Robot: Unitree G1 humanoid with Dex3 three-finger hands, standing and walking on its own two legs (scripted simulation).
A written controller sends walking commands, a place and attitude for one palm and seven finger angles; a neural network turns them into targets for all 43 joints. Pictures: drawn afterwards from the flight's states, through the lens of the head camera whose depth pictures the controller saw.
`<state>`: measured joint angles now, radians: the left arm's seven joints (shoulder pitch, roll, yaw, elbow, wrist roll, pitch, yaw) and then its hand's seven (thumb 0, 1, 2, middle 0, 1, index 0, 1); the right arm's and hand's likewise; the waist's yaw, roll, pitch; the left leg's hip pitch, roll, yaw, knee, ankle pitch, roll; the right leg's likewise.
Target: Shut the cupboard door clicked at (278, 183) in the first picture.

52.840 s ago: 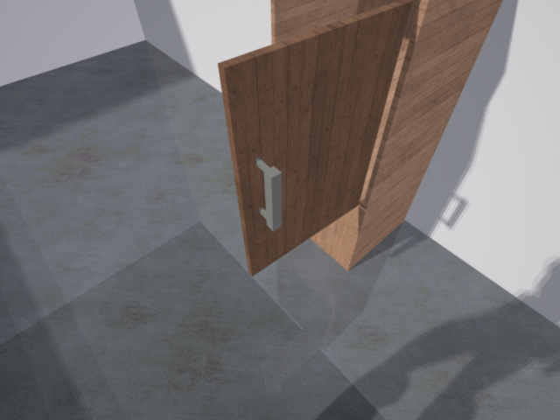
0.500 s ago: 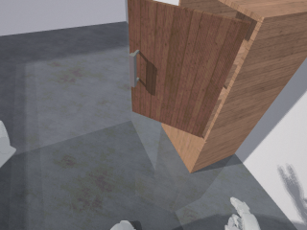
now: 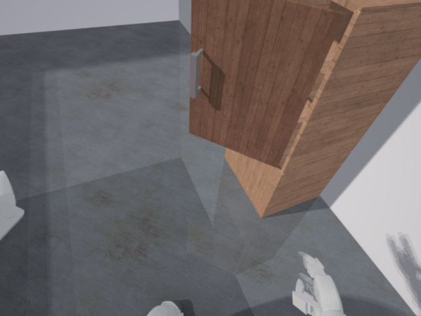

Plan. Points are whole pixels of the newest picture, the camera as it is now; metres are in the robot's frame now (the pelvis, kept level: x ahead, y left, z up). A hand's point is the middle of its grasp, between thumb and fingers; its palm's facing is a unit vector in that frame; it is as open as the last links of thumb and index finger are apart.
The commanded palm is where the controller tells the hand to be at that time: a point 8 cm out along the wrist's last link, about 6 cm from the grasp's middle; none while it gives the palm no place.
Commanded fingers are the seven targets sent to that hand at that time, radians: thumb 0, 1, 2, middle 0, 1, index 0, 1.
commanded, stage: stop stepping back and stand still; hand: left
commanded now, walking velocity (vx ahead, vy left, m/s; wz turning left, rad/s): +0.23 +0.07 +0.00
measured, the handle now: (197, 73) +0.86 +0.12 -0.01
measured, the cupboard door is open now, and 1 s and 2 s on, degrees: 41 41 41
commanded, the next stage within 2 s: let the arm hang, fingers relaxed in 1.16 s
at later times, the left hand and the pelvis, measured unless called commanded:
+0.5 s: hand out of the picture +0.12 +0.29 +0.18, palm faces +0.47 -0.80 -0.38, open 7.4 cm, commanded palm +0.07 +0.33 +0.19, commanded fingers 0.00 0.90 0.90 -0.20 -0.30 -0.20 -0.30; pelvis -0.06 +0.03 +0.00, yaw +1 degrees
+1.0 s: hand out of the picture +0.08 +0.36 +0.17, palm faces +0.53 -0.76 -0.38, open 7.4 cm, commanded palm +0.01 +0.38 +0.19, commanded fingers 0.00 0.90 0.90 -0.20 -0.30 -0.20 -0.30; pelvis -0.12 +0.08 +0.02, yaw +2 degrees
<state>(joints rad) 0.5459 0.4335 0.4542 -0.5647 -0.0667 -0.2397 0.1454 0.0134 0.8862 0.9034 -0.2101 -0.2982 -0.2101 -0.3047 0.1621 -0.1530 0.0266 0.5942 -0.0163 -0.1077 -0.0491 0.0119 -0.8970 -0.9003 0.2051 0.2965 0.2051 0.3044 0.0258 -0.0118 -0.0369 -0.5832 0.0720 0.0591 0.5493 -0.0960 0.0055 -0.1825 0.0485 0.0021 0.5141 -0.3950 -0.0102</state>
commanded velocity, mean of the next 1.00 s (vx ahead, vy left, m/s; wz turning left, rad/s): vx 0.05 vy -0.01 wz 0.00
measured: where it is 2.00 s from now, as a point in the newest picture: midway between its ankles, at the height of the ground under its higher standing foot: outside the picture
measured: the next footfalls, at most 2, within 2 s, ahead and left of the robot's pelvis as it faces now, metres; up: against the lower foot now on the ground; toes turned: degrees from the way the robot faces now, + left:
right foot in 0.66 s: -0.08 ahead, -0.05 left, +0.00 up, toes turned +1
left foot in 0.86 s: -0.04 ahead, +0.18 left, +0.00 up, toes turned +5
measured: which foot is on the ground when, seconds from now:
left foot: down 0.00-0.66, up 0.68-0.84, down 0.86-1.00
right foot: down 0.00-0.54, up 0.56-0.64, down 0.66-1.00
